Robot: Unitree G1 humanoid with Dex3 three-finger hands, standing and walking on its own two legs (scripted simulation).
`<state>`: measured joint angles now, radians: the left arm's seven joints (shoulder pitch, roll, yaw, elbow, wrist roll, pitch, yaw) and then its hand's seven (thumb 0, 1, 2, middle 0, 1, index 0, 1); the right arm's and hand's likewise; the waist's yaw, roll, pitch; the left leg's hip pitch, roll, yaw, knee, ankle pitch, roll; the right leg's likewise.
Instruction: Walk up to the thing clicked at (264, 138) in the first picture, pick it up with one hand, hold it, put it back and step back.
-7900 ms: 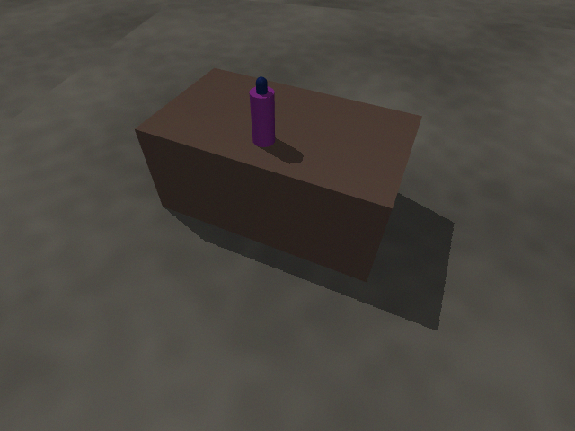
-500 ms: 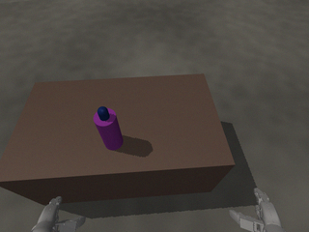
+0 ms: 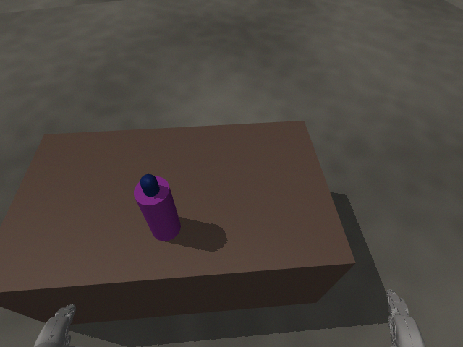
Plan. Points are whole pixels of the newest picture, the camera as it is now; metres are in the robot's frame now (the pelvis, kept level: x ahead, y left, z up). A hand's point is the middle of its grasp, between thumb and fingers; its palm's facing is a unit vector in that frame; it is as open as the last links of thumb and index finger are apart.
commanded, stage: go down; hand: left
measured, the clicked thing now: (157, 205) +0.48 +0.21 -0.18
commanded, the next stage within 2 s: none
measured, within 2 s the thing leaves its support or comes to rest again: neither
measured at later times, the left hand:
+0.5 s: hand out of the picture +0.15 +0.27 -0.11, palm faces +0.10 -0.94 -0.32, open 17.6 cm
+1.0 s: hand out of the picture +0.14 +0.28 -0.09, palm faces +0.12 -0.94 -0.33, open 17.6 cm
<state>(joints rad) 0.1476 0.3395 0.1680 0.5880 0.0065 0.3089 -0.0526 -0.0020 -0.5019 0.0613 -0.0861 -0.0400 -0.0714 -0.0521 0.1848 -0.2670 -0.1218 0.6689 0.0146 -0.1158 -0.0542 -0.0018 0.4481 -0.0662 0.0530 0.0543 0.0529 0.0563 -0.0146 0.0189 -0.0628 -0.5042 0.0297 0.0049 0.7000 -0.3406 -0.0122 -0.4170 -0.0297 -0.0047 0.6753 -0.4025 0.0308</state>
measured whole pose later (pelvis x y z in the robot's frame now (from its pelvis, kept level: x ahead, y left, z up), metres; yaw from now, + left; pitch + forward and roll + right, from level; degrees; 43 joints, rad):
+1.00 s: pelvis -0.01 +0.00 -0.03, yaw +1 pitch +10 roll -1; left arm 0.33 0.39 0.25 0.21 -0.03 0.45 -0.13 -0.01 -0.59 0.07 -0.08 -0.04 -0.06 -0.06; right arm 0.39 -0.23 -0.08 0.33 0.03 -0.11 -0.11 -0.01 0.54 -0.05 0.05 0.05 0.05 0.06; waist -0.02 0.02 -0.14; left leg -0.68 0.03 -0.02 0.92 -0.43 -0.02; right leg -0.58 -0.03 -0.02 0.90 -0.50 0.03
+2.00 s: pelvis -0.02 +0.01 -0.03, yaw -1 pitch +12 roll -2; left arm -0.18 0.62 0.47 0.67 -0.12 0.19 -0.37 -0.01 -0.59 0.08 -0.07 -0.06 -0.05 -0.08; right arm 0.35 -0.25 -0.05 0.42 0.03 -0.17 -0.12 -0.01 0.51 -0.06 0.05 0.05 0.05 0.06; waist -0.04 0.01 -0.13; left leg -0.73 0.04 0.00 0.94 -0.42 0.00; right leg -0.64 -0.02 0.00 0.90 -0.48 0.04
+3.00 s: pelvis -0.02 +0.01 -0.03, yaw -1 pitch +16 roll -3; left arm -0.49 0.80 0.61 1.08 -0.13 -0.12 -0.51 -0.01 -0.57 0.07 -0.06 -0.04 -0.05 -0.06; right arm 0.30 -0.26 0.00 0.42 0.01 -0.15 -0.08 -0.01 0.51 -0.06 0.05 0.05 0.05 0.06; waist -0.09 -0.01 -0.14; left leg -0.82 0.06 -0.02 0.96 -0.42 0.00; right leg -0.71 0.00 -0.01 0.89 -0.46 0.04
